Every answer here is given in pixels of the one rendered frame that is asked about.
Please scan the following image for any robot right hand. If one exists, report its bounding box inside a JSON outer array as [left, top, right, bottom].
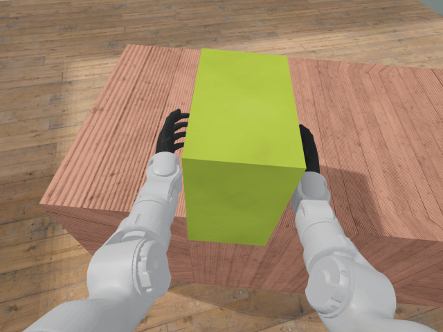
[[299, 124, 320, 173]]

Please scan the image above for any robot right forearm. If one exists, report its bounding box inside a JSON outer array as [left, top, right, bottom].
[[291, 172, 376, 275]]

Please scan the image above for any robot right upper arm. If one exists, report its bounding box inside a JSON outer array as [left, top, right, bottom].
[[305, 255, 437, 332]]

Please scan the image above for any robot left upper arm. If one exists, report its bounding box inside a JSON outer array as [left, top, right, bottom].
[[22, 238, 171, 332]]

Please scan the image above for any carton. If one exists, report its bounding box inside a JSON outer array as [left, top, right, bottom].
[[181, 48, 306, 246]]

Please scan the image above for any pedestal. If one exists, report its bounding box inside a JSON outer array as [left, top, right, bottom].
[[39, 44, 443, 308]]

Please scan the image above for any robot left forearm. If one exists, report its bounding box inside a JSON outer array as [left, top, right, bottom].
[[87, 151, 182, 291]]

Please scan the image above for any robot left hand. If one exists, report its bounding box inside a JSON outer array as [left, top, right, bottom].
[[155, 109, 190, 154]]

